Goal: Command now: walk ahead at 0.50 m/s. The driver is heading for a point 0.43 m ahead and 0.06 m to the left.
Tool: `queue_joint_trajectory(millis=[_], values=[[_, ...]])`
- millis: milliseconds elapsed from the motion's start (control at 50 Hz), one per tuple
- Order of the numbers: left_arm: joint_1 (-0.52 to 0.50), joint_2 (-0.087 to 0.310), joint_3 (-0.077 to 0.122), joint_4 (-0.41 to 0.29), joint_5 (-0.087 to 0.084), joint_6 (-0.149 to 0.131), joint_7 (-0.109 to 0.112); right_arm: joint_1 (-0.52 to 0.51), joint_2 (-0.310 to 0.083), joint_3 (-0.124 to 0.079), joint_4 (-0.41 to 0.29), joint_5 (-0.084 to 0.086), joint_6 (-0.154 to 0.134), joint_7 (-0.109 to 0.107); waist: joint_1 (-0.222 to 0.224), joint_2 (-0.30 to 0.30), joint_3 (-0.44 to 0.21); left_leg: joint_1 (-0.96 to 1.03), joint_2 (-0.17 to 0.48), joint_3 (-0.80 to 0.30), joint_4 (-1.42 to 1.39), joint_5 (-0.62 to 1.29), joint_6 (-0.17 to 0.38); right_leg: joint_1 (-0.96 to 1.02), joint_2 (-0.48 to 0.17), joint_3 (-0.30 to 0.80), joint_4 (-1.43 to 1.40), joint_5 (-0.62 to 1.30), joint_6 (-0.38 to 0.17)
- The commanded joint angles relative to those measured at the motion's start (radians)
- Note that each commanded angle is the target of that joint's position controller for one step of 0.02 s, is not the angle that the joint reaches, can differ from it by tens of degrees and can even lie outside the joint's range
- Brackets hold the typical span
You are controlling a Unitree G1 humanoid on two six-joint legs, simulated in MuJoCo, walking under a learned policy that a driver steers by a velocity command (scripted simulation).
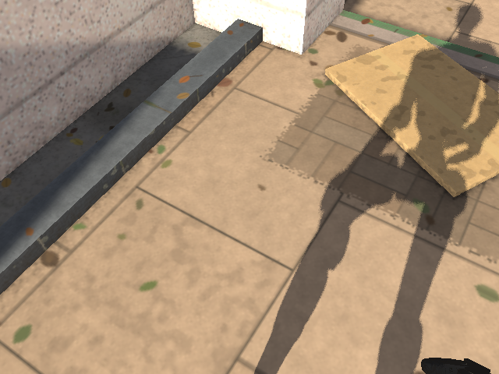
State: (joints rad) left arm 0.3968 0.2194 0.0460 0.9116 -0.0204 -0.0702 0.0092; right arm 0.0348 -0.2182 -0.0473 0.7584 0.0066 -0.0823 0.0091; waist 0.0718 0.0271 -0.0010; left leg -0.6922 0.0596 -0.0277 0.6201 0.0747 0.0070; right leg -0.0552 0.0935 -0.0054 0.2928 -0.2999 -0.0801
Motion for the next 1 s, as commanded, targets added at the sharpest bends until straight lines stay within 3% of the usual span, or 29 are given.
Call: queue_joint_trajectory(millis=[20, 80, 120, 140, 160, 180, 200, 220, 240, 280, 320, 360, 400, 460, 540, 600, 620, 640, 660, 680, 720, 760, 800, 840, 880, 900, 920, 960, 1000], values=[[0.067, 0.141, 0.035, -0.011, -0.005, 0.005, 0.009, -0.137, -0.035, -0.003, -0.093, 0.007, -0.02, 0.023, 0.004, -0.068, 0.05, 0.019, -0.031, 0.024, -0.101, 0.024, 0.033, 0.068, -0.302, 0.144, -0.066, 0.552, -0.099], [0.044, 0.169, 0.046, -0.012, 0.004, 0.017, 0.007, -0.1, -0.079, -0.017, -0.09, 0.002, -0.025, 0.036, -0.044, -0.098, 0.007, 0.13, -0.069, 0.049, -0.126, -0.112, 0.08, 0.145, -0.316, 0.133, 0.036, 0.771, -0.087], [-0.014, 0.168, 0.042, -0.035, 0.009, 0.021, 0.003, 0.133, -0.15, -0.05, -0.021, -0.007, -0.024, 0.03, -0.167, -0.104, -0.137, 0.511, -0.082, 0.051, -0.125, -0.071, 0.137, 0.038, -0.255, 0.087, 0.286, 0.94, -0.048], [-0.038, 0.158, 0.032, -0.068, 0.028, 0.016, 0.006, 0.328, -0.225, -0.069, 0.017, -0.017, -0.021, 0.018, -0.236, -0.002, -0.279, 0.833, 0.097, -0.165, -0.095, 0.017, 0.206, -0.179, -0.182, 0.051, 0.586, 0.61, -0.016], [0.133, 0.038, -0.004, -0.052, 0.027, -0.001, -0.011, 0.364, -0.268, -0.073, 0.032, -0.006, -0.022, 0.022, -0.157, 0.242, -0.42, 1.163, 0.338, -0.613, -0.158, -0.093, 0.386, -0.552, -0.019, 0.074, 0.944, -0.237, 0.041], [0.072, 0.142, 0.019, -0.047, 0.006, -0.018, -0.017, 0.369, -0.19, -0.057, 0.032, 0.009, -0.013, 0.015, -0.197, 0.139, -0.38, 1.128, 0.306, -0.675, -0.245, -0.296, 0.349, -0.668, -0.056, 0.169, 1.029, -0.278, 0.032], [-0.045, 0.184, 0.033, -0.09, -0.013, -0.026, -0.017, 0.259, -0.166, -0.047, 0.017, 0.011, -0.013, 0.008, -0.18, 0.09, -0.204, 0.961, 0.272, -0.53, -0.294, -0.308, 0.3, -0.722, -0.106, 0.138, 1.017, -0.182, 0.031], [-0.107, 0.173, 0.032, -0.107, -0.01, -0.027, -0.01, 0.18, -0.153, -0.04, 0.005, 0.003, -0.014, 0.008, -0.143, -0.001, -0.113, 0.789, 0.234, -0.432, -0.335, -0.234, 0.271, -0.682, -0.156, 0.107, 0.957, -0.089, 0.033], [-0.125, 0.166, 0.038, -0.109, 0.007, -0.024, -0.003, 0.143, -0.132, -0.033, 0.003, -0.007, -0.018, 0.013, -0.113, -0.021, -0.058, 0.669, 0.204, -0.367, -0.366, -0.141, 0.262, -0.639, -0.179, 0.095, 0.902, -0.045, 0.041], [-0.084, 0.132, 0.039, -0.107, 0.008, -0.008, 0.003, 0.129, -0.108, -0.026, 0.017, -0.016, -0.028, 0.018, -0.061, 0.026, -0.056, 0.565, 0.157, -0.282, -0.417, -0.08, 0.249, -0.542, -0.21, 0.094, 0.832, -0.003, 0.052], [-0.101, 0.111, 0.037, -0.115, 0.011, 0.001, 0.006, 0.148, -0.124, -0.029, 0.036, -0.007, -0.034, 0.015, -0.055, 0.037, -0.038, 0.52, 0.145, -0.225, -0.456, -0.051, 0.253, -0.546, -0.224, 0.076, 0.764, 0.035, 0.071], [-0.171, 0.107, 0.036, -0.141, 0.022, 0.005, 0.014, 0.165, -0.154, -0.033, 0.055, -0.011, -0.03, 0.005, -0.058, 0.023, -0.001, 0.49, 0.137, -0.156, -0.453, 0.191, 0.248, -0.567, -0.221, 0.059, 0.666, 0.108, 0.1], [-0.213, 0.084, 0.028, -0.152, 0.028, 0.004, 0.013, 0.185, -0.16, -0.032, 0.074, -0.01, -0.02, -0.005, -0.064, 0.02, -0.01, 0.479, 0.094, -0.062, -0.414, 0.387, 0.208, -0.522, -0.199, 0.04, 0.534, 0.215, 0.109], [-0.292, 0.068, 0.017, -0.165, 0.021, 0.004, 0.002, 0.242, -0.169, -0.029, 0.109, -0.003, -0.006, -0.013, -0.1, 0.038, -0.037, 0.497, 0.061, -0.007, -0.381, 0.383, 0.169, -0.43, -0.155, 0.016, 0.371, 0.373, 0.105], [-0.37, 0.101, 0.018, -0.193, 0.026, 0.006, -0.012, 0.256, -0.178, -0.025, 0.138, 0.001, 0.01, -0.017, -0.118, 0.053, -0.038, 0.597, 0.111, -0.06, -0.301, 0.324, 0.171, -0.413, -0.133, 0.038, 0.263, 0.333, 0.082], [-0.271, 0.144, 0.03, -0.16, 0.04, -0.008, -0.016, 0.235, -0.176, -0.023, 0.144, 0.007, 0.019, -0.021, -0.057, 0.031, -0.082, 0.624, 0.082, -0.082, -0.139, 0.283, 0.122, -0.237, -0.111, 0.024, 0.096, 0.432, 0.027], [-0.202, 0.211, 0.044, -0.146, 0.052, -0.013, -0.008, 0.266, -0.154, -0.014, 0.137, -0.012, 0.01, -0.022, -0.053, -0.028, -0.161, 0.543, 0.023, -0.05, -0.016, 0.171, 0.077, -0.047, -0.208, 0.105, 0.145, 0.843, -0.018], [-0.165, 0.236, 0.045, -0.141, 0.064, -0.003, -0.002, 0.409, -0.074, 0.01, 0.165, -0.02, -0.002, -0.014, -0.096, -0.191, -0.287, 0.303, -0.057, -0.018, 0.187, -0.258, 0.015, 0.264, -0.402, 0.274, 0.235, 1.162, -0.174], [-0.134, 0.132, 0.022, -0.13, 0.047, 0.011, -0.007, 0.424, -0.083, 0.017, 0.188, -0.007, 0.009, -0.01, -0.051, -0.252, -0.385, 0.253, -0.074, -0.03, 0.338, -0.716, -0.028, 0.286, -0.494, 0.394, 0.194, 1.089, -0.27], [-0.158, 0.1, 0.007, -0.13, 0.035, 0.02, -0.016, 0.36, -0.157, -0.003, 0.174, 0.009, 0.028, -0.01, -0.043, -0.183, -0.322, 0.225, -0.047, -0.059, 0.39, -0.791, -0.039, 0.183, -0.46, 0.398, 0.137, 0.827, -0.247], [-0.281, 0.117, 0.006, -0.143, 0.035, 0.031, -0.017, 0.259, -0.147, -0.011, 0.153, 0.007, 0.076, -0.031, -0.073, -0.108, -0.146, 0.205, -0.007, -0.043, 0.363, -0.712, -0.057, -0.047, -0.391, 0.335, 0.042, 0.432, -0.168], [-0.372, 0.14, 0.014, -0.153, 0.046, 0.041, -0.009, 0.264, -0.122, -0.011, 0.16, -0.004, 0.107, -0.049, -0.115, -0.162, -0.082, 0.329, 0.002, -0.025, 0.241, -0.596, -0.069, -0.242, -0.327, 0.267, -0.036, 0.201, -0.119], [-0.387, 0.123, 0.011, -0.147, 0.048, 0.049, -0.003, 0.292, -0.091, -0.006, 0.184, -0.011, 0.108, -0.053, -0.126, -0.172, -0.088, 0.442, -0.017, 0.007, 0.124, -0.476, -0.063, -0.308, -0.278, 0.195, -0.044, 0.142, -0.103], [-0.381, 0.112, 0.009, -0.13, 0.034, 0.054, 0.0, 0.305, -0.081, -0.006, 0.205, -0.017, 0.103, -0.048, -0.138, -0.161, -0.099, 0.536, -0.033, 0.036, -0.024, -0.308, -0.047, -0.328, -0.25, 0.157, -0.029, 0.019, -0.08], [-0.33, 0.09, 0.001, -0.099, 0.029, 0.056, 0.0, 0.275, -0.101, -0.008, 0.198, -0.038, 0.103, -0.042, -0.125, -0.129, -0.064, 0.571, -0.012, 0.013, -0.12, -0.247, -0.016, -0.357, -0.217, 0.146, -0.026, -0.181, -0.01], [-0.314, 0.093, 0.0, -0.089, 0.036, 0.057, 0.0, 0.251, -0.131, -0.011, 0.181, -0.036, 0.102, -0.045, -0.107, -0.099, -0.018, 0.535, 0.033, -0.031, -0.177, -0.296, 0.01, -0.364, -0.193, 0.134, 0.001, -0.224, 0.026], [-0.294, 0.097, 0.006, -0.094, 0.035, 0.059, 0.002, 0.225, -0.188, -0.026, 0.193, -0.019, 0.101, -0.048, -0.064, 0.019, 0.029, 0.4, 0.026, -0.034, -0.19, -0.477, 0.037, -0.303, -0.137, 0.073, 0.02, -0.166, 0.056], [-0.304, 0.1, 0.007, -0.082, 0.037, 0.058, 0.012, 0.189, -0.125, -0.011, 0.199, -0.021, 0.08, -0.048, -0.066, 0.056, 0.044, 0.294, 0.022, -0.045, -0.256, -0.552, 0.024, -0.178, -0.121, 0.045, 0.103, -0.025, 0.068], [-0.279, 0.096, 0.008, -0.06, 0.035, 0.06, 0.017, 0.173, -0.116, -0.008, 0.205, -0.02, 0.061, -0.045, -0.06, 0.059, 0.036, 0.314, 0.018, -0.042, -0.255, -0.465, 0.008, -0.155, -0.118, 0.035, 0.135, 0.065, 0.056]])
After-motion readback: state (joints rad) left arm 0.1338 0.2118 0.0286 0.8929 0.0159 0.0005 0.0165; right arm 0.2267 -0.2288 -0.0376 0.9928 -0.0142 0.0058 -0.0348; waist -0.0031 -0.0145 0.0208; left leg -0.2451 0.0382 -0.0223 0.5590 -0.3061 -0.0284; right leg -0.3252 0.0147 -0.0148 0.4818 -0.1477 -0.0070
